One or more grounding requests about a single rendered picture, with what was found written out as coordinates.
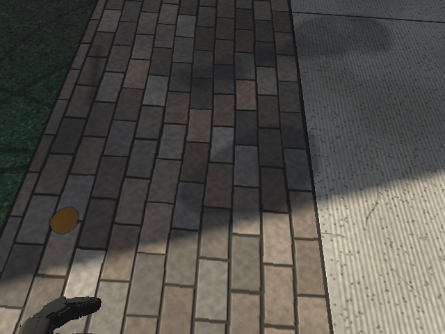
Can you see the left robot hand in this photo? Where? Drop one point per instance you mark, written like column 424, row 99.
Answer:
column 59, row 312

